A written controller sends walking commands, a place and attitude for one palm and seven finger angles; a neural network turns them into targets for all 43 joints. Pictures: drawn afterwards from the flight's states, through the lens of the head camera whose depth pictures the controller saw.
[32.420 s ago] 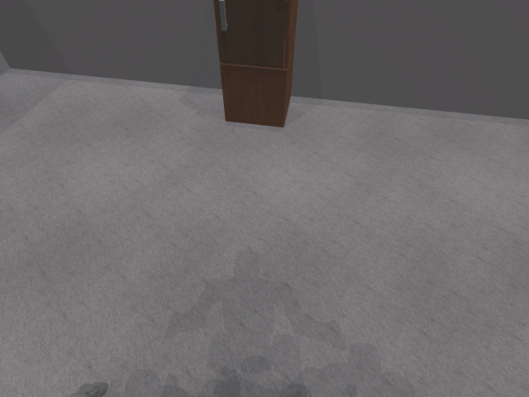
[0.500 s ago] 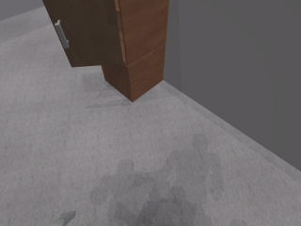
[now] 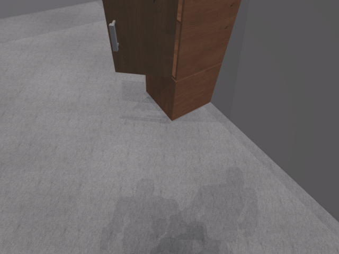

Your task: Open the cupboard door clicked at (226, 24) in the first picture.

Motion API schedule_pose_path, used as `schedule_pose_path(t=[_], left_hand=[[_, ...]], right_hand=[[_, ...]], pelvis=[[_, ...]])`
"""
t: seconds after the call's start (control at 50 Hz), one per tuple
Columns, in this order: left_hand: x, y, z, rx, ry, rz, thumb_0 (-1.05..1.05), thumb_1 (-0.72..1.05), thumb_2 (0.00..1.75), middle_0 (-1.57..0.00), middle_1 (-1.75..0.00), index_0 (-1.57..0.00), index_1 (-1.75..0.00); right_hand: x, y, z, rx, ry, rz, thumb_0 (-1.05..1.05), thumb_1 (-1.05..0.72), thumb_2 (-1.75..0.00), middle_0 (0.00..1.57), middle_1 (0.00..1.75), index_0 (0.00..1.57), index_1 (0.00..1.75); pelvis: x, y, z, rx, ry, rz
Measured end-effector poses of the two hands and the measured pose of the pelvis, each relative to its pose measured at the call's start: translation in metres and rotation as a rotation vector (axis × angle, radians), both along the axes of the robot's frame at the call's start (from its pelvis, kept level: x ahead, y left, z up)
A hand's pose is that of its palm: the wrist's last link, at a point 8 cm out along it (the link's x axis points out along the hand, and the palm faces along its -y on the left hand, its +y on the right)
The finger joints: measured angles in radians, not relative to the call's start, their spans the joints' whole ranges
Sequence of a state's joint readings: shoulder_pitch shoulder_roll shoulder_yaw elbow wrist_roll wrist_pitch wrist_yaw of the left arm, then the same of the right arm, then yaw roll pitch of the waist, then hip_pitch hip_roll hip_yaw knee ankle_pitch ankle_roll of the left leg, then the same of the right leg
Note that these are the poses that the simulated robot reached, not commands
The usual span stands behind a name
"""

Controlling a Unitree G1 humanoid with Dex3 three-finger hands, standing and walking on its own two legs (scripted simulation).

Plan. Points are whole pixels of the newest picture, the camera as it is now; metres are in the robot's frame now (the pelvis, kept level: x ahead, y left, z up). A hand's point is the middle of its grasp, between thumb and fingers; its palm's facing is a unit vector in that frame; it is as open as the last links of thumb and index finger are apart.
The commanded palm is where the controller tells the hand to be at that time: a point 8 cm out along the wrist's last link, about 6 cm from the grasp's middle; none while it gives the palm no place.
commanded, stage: take the last steps up to it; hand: left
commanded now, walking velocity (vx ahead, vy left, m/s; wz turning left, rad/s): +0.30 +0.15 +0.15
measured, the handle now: (114, 35) +1.07 +0.36 -0.09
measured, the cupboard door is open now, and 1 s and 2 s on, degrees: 51 51 51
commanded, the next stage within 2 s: come to a stop and stand still in 1.24 s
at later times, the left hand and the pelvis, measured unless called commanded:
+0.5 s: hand out of the picture +0.13 +0.18 -0.16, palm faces +0.15 -0.97 -0.20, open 7.2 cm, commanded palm none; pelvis +0.15 +0.00 +0.01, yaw +5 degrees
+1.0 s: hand (102, 149) +0.44 +0.26 -0.16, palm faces +0.05 -0.97 -0.22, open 7.4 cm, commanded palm none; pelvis +0.34 +0.07 -0.01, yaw +2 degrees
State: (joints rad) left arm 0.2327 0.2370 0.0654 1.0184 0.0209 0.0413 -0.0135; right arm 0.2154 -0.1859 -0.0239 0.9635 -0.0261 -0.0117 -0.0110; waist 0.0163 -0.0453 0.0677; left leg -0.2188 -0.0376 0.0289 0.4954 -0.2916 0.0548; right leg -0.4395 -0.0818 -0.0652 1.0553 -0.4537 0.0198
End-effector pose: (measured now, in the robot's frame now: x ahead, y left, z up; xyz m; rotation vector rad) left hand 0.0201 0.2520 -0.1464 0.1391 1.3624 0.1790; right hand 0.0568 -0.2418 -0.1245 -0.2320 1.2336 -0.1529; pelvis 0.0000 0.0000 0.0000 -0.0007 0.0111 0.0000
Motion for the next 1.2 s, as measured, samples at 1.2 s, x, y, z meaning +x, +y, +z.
schedule_pose_path(t=[1.2], left_hand=[[0.430,0.056,0.025,0.031,-0.158,0.016,-0.01,0.94,0.89,-0.20,-0.30,-0.20,-0.30]], right_hand=[[0.361,0.085,-0.015,0.096,0.147,-0.051,0.01,-0.91,-0.90,0.19,0.29,0.20,0.30]], pelvis=[[0.409,0.072,0.009,0.018,-0.011,0.047]])
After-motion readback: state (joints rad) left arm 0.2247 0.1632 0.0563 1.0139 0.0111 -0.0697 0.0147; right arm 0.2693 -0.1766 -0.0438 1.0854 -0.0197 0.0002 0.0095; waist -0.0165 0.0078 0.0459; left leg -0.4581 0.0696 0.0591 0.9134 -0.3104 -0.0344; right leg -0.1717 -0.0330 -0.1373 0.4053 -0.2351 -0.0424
